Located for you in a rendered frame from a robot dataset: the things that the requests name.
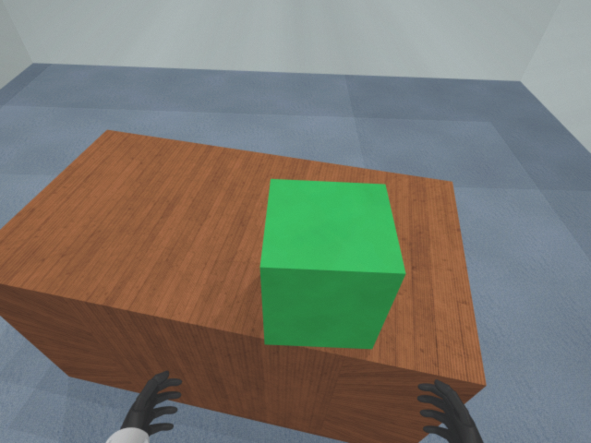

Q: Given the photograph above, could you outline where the left robot hand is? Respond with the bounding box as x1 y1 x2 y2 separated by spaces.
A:
120 371 182 436

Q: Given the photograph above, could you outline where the pedestal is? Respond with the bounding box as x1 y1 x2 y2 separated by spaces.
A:
0 130 487 443

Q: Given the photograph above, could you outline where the carton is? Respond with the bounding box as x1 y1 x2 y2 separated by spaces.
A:
260 179 406 349

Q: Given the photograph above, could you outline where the right robot hand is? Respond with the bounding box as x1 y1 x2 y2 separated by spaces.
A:
417 379 484 443

